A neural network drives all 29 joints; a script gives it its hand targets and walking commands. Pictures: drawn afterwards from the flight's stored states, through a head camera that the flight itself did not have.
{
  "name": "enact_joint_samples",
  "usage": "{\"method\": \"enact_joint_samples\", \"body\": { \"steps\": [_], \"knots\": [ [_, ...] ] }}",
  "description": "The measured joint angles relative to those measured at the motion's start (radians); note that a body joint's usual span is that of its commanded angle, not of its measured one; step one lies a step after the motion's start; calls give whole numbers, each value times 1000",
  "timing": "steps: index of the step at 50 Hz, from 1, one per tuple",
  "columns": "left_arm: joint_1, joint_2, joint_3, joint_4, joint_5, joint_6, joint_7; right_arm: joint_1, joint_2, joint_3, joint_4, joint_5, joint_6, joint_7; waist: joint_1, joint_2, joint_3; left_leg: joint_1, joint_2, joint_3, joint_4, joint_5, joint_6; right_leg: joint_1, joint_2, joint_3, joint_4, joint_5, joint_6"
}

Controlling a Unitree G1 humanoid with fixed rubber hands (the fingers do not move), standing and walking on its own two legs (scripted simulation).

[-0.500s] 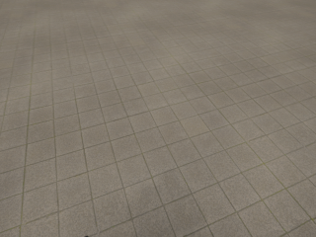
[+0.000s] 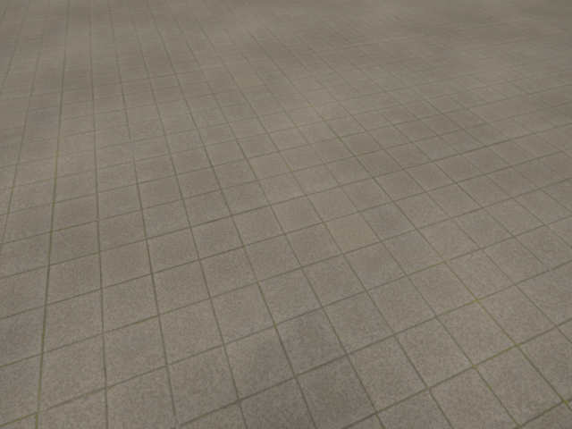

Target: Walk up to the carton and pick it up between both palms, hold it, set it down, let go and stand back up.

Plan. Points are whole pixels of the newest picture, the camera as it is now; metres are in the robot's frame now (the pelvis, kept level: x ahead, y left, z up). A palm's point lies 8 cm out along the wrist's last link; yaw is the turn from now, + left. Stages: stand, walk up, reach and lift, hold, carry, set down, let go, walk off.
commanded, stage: stand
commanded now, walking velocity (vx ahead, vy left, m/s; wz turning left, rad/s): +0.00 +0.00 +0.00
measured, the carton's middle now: out of the picture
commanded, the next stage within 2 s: walk up in 1.38 s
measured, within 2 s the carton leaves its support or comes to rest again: neither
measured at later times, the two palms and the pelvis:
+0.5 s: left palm out of the picture +0.00 +0.21 -0.14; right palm out of the picture +0.00 -0.21 -0.14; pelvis +0.00 +0.00 +0.01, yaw +0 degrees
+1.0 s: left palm out of the picture -0.03 +0.19 -0.14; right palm out of the picture -0.04 -0.20 -0.14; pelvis -0.01 +0.00 +0.01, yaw +0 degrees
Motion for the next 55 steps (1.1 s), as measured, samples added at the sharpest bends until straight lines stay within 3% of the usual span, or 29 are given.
{"method": "enact_joint_samples", "body": {
  "steps": [29, 55],
  "knots": [
    [16, -52, -2, 230, -7, -4, 21, 8, 54, -7, 239, 4, -3, -19, 3, 7, 36, 89, 4, -3, -95, 43, -4, 92, 3, -1, -100, 46, -1],
    [34, -66, -7, 262, -4, 0, 24, 23, 72, 4, 293, 3, 2, -22, 1, -2, 33, 79, 7, -6, -105, 65, -9, 80, 6, -1, -106, 65, -4]
  ]
}}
